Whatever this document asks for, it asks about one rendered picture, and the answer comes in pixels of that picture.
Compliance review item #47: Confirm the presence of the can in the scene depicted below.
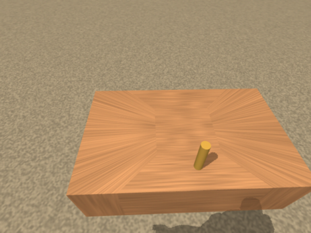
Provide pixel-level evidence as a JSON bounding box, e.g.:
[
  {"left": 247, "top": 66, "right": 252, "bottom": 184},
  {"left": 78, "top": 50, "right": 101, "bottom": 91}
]
[{"left": 194, "top": 141, "right": 211, "bottom": 170}]

